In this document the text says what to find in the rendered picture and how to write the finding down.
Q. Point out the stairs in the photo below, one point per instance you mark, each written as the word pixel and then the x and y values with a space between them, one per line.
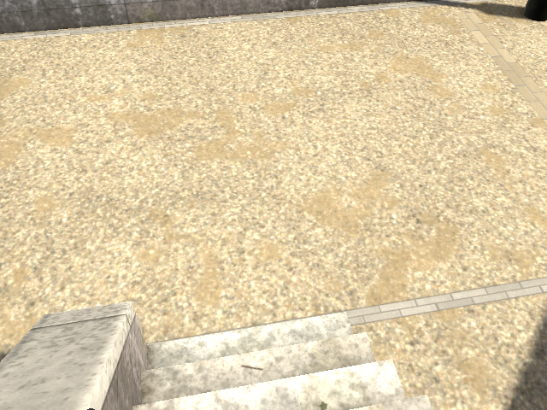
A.
pixel 305 364

